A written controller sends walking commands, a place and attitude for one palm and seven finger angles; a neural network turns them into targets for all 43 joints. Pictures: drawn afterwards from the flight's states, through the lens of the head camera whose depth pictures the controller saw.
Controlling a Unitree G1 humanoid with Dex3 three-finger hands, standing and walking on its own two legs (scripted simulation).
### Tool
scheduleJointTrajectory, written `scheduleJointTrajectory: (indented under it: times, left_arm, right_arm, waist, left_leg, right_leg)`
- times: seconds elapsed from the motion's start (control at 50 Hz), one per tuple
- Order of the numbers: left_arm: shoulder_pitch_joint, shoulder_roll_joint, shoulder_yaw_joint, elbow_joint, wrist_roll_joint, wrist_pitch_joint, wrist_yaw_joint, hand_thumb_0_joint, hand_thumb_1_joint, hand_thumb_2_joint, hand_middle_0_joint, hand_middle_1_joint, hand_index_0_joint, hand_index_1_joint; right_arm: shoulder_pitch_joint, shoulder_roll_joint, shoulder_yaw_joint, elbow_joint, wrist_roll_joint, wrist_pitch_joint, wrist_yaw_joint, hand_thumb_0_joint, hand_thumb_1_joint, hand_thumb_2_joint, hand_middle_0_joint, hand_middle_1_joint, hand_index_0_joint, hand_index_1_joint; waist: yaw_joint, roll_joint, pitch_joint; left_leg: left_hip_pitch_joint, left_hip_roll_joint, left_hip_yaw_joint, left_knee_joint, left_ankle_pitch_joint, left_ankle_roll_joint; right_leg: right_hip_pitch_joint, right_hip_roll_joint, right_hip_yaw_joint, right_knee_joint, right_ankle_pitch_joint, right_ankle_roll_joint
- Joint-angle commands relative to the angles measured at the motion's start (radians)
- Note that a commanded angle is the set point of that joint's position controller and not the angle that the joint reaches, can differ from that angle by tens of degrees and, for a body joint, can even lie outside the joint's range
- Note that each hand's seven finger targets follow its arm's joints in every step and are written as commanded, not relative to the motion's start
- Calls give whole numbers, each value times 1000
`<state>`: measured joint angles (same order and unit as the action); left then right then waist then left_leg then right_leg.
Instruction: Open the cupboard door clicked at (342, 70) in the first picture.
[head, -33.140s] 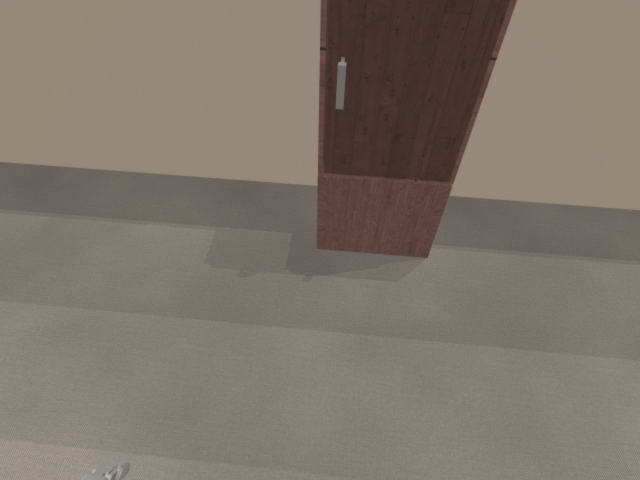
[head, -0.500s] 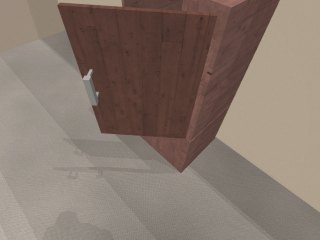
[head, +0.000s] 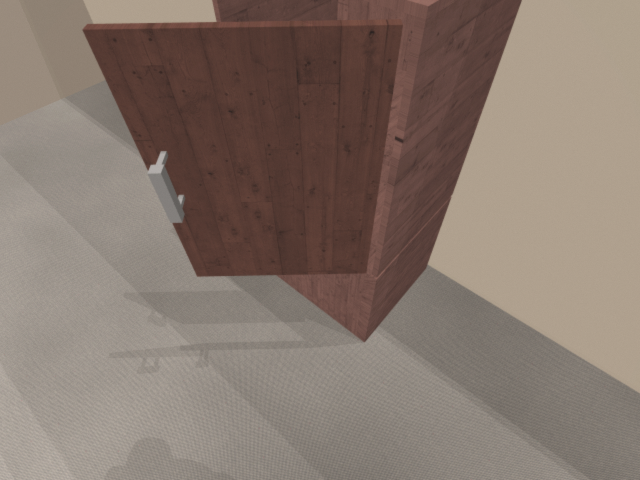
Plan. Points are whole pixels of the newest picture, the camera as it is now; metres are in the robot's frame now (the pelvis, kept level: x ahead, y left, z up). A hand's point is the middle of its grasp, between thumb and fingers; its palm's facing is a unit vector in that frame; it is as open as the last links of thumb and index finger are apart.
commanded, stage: look again from close up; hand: left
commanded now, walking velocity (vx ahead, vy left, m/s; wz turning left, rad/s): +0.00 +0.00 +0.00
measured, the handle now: (170, 187) +0.58 +0.30 -0.01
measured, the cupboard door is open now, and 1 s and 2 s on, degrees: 42 42 42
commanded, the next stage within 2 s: shuffle to correct the standing spot in 0.30 s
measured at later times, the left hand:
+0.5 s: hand out of the picture +0.02 +0.15 -0.17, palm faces +0.00 -0.98 -0.21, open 7.3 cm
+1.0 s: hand out of the picture +0.08 +0.23 -0.17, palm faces +0.08 -0.97 -0.24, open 7.4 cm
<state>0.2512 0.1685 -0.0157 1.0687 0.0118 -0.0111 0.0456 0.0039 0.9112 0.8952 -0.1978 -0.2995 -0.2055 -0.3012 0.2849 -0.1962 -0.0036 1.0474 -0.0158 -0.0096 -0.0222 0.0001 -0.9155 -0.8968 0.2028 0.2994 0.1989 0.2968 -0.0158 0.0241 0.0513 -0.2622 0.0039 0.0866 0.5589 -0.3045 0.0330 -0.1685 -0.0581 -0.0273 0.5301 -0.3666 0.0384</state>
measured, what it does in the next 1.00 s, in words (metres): lifts its right foot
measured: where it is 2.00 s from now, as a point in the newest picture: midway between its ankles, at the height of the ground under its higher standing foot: outside the picture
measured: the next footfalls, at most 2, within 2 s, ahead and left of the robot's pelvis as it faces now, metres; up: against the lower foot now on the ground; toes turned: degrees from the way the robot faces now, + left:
right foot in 1.12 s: +0.11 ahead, -0.06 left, +0.00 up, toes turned +5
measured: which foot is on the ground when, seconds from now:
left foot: down 0.00-1.00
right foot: down 0.00-0.74, up 0.76-1.00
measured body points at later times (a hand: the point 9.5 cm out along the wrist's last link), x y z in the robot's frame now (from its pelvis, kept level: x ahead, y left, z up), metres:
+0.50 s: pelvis +0.00 -0.03 +0.00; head +0.02 -0.03 +0.45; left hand +0.02 +0.20 -0.15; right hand +0.02 -0.26 -0.16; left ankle +0.00 +0.10 -0.73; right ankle -0.05 -0.14 -0.73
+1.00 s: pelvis +0.04 +0.03 +0.00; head +0.07 +0.03 +0.45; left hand +0.08 +0.28 -0.15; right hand +0.10 -0.20 -0.15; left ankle +0.03 +0.09 -0.73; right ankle +0.03 -0.08 -0.68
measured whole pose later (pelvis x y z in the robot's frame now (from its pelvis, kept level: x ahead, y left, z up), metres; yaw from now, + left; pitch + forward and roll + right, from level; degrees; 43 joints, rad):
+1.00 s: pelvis +0.04 +0.03 +0.00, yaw +3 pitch +1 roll +1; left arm 0.20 0.19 0.04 1.00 0.02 0.04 0.04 0.00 0.91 0.90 -0.19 -0.30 -0.20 -0.30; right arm 0.25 -0.17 -0.01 0.98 -0.02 -0.01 -0.03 0.00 -0.94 -0.90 0.21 0.30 0.20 0.30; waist 0.01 -0.02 0.05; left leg -0.21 -0.07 0.14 0.43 -0.25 0.10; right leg -0.45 -0.08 -0.07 0.96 -0.43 0.02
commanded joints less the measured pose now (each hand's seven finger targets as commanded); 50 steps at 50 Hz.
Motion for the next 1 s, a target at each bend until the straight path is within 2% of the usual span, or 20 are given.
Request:
scheduleJointTrajectory:
  times: [0.0, 0.1, 0.2, 0.42, 0.46, 0.5, 0.54, 0.58, 0.62, 0.66, 0.68, 0.7, 0.72, 0.74, 0.76, 0.8, 0.82, 0.86, 0.94, 0.98]
  left_arm:
    - [54, 112, 24, -42, 0, -11, 1, 0, 900, 900, -200, -300, -200, -300]
    - [53, 121, 22, -35, -1, -6, -3, 0, 900, 900, -200, -300, -200, -300]
    - [56, 131, 23, -31, 0, -9, -4, 0, 900, 900, -200, -300, -200, -300]
    - [76, 140, 35, -20, 5, -8, -7, 0, 900, 900, -200, -300, -200, -300]
    - [92, 167, 49, -24, 7, -3, -7, 0, 900, 900, -200, -300, -200, -300]
    - [119, 205, 69, -29, 8, 1, -7, 0, 900, 900, -200, -300, -200, -300]
    - [159, 220, 85, -31, 13, 2, -2, 0, 900, 900, -200, -300, -200, -300]
    - [179, 208, 91, -35, 21, -2, 3, 0, 900, 900, -200, -300, -200, -300]
    - [143, 206, 94, -49, 25, -2, 3, 0, 900, 900, -200, -300, -200, -300]
    - [77, 203, 92, -73, 20, 4, 1, 0, 900, 900, -200, -300, -200, -300]
    - [53, 186, 88, -84, 15, 7, -1, 0, 900, 900, -200, -300, -200, -300]
    - [45, 137, 83, -110, 5, 12, -7, 0, 900, 900, -200, -300, -200, -300]
    - [17, 107, 73, -130, 6, 17, -5, 0, 900, 900, -200, -300, -200, -300]
    - [-1, 117, 77, -136, 12, 29, 2, 0, 900, 900, -200, -300, -200, -300]
    - [-33, 112, 77, -133, 15, 32, -3, 0, 900, 900, -200, -300, -200, -300]
    - [8, 86, 75, -105, 18, 36, -15, 0, 900, 900, -200, -300, -200, -300]
    - [42, 71, 72, -93, 18, 39, -18, 0, 900, 900, -200, -300, -200, -300]
    - [62, 63, 71, -87, 18, 43, -19, 0, 900, 900, -200, -300, -200, -300]
    - [15, 51, 58, -102, 16, 37, -12, 0, 900, 900, -200, -300, -200, -300]
    - [-4, 42, 51, -112, 12, 34, -8, 0, 900, 900, -200, -300, -200, -300]
  right_arm:
    - [23, -96, -12, -53, 2, -23, -2, 0, -900, -900, 200, 300, 200, 300]
    - [20, -88, -7, -29, 2, -19, 0, 0, -900, -900, 200, 300, 200, 300]
    - [22, -80, -6, -6, 2, -21, 0, 0, -900, -900, 200, 300, 200, 300]
    - [-1, -74, -8, 10, 4, -15, -1, 0, -900, -900, 200, 300, 200, 300]
    - [-26, -77, -13, -10, 2, -3, 3, 0, -900, -900, 200, 300, 200, 300]
    - [-54, -70, -18, -38, 0, 6, 7, 0, -900, -900, 200, 300, 200, 300]
    - [-95, -69, -23, -69, -1, 13, 7, 0, -900, -900, 200, 300, 200, 300]
    - [-133, -66, -26, -97, 2, 10, 8, 0, -900, -900, 200, 300, 200, 300]
    - [-122, -58, -28, -107, 10, 9, 13, 0, -900, -900, 200, 300, 200, 300]
    - [-5, -54, -27, -71, 9, 3, 13, 0, -900, -900, 200, 300, 200, 300]
    - [96, -83, -34, -40, 2, -4, 10, 0, -900, -900, 200, 300, 200, 300]
    - [163, -175, -53, -33, -11, -9, 6, 0, -900, -900, 200, 300, 200, 300]
    - [189, -219, -62, -35, -3, 4, 1, 0, -900, -900, 200, 300, 200, 300]
    - [129, -192, -55, -60, -3, 12, 4, 0, -900, -900, 200, 300, 200, 300]
    - [69, -157, -47, -81, -2, 6, 2, 0, -900, -900, 200, 300, 200, 300]
    - [-19, -115, -29, -113, -9, -1, 0, 0, -900, -900, 200, 300, 200, 300]
    - [-29, -114, -27, -118, -10, -5, -1, 0, -900, -900, 200, 300, 200, 300]
    - [-14, -113, -29, -117, -7, -12, -4, 0, -900, -900, 200, 300, 200, 300]
    - [47, -87, -29, -94, -10, -22, -13, 0, -900, -900, 200, 300, 200, 300]
    - [54, -95, -33, -83, -12, -24, -17, 0, -900, -900, 200, 300, 200, 300]
  waist:
    - [14, -37, -40]
    - [18, -59, 25]
    - [19, -78, 0]
    - [27, -42, -12]
    - [37, -88, 8]
    - [53, -148, 24]
    - [79, -200, 43]
    - [93, -190, 51]
    - [70, -193, 34]
    - [5, -166, -17]
    - [-41, -95, -79]
    - [-56, 175, -131]
    - [-57, 256, -154]
    - [-44, 200, -102]
    - [-32, 147, -35]
    - [20, 76, 12]
    - [37, 70, -6]
    - [43, 68, -44]
    - [22, -9, -56]
    - [15, -10, -80]
  left_leg:
    - [61, 108, -119, -110, 310, 19]
    - [37, 98, -108, -150, 193, 13]
    - [70, 96, -92, -147, 219, 8]
    - [67, 84, -62, -111, 203, -3]
    - [-1, 57, -31, -51, 120, -12]
    - [-95, 22, 5, 49, 34, -27]
    - [-215, 18, 7, 175, -137, -33]
    - [-288, 32, -24, 251, -202, -31]
    - [-232, 34, -23, 163, -169, -30]
    - [33, -8, 31, -48, 26, -25]
    - [206, 21, 5, -113, 207, -3]
    - [329, 241, -272, -149, 443, 107]
    - [297, 348, -375, -210, 594, 209]
    - [186, 349, -328, -229, 451, 234]
    - [107, 326, -324, -267, 333, 231]
    - [2, 257, -250, -290, 274, 190]
    - [9, 236, -216, -292, 314, 183]
    - [47, 210, -162, -280, 432, 182]
    - [136, 245, -186, -249, 646, 195]
    - [170, 258, -193, -223, 728, 189]
  right_leg:
    - [-32, -30, 32, -57, 190, -64]
    - [-63, -36, 49, -89, 146, -61]
    - [-55, -44, 58, -101, 204, -61]
    - [-31, -64, 80, -103, 261, -73]
    - [-14, -110, 120, -125, 223, -92]
    - [23, -195, 203, -163, 250, -137]
    - [89, -287, 268, -173, 428, -202]
    - [132, -326, 282, -150, 630, -244]
    - [123, -298, 196, -95, 723, -223]
    - [-14, -213, 86, 21, 675, -153]
    - [-99, -144, 27, 175, 554, -112]
    - [-293, -3, -86, 411, 64, -46]
    - [-371, 38, -36, 594, -308, -48]
    - [-364, -1, 11, 673, -310, -66]
    - [-396, -24, 6, 691, -250, -65]
    - [-346, -43, -13, 673, -119, -58]
    - [-329, -41, -29, 650, -88, -49]
    - [-303, -34, -53, 579, -68, -37]
    - [-284, -25, -30, 391, -46, -21]
    - [-236, -15, -21, 274, -38, -20]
